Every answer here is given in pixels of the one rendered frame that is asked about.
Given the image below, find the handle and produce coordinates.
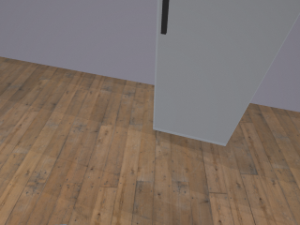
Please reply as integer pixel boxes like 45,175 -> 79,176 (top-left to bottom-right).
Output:
160,0 -> 170,35

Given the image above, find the fridge door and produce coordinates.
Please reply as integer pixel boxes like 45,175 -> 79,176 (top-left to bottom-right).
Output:
154,0 -> 300,144

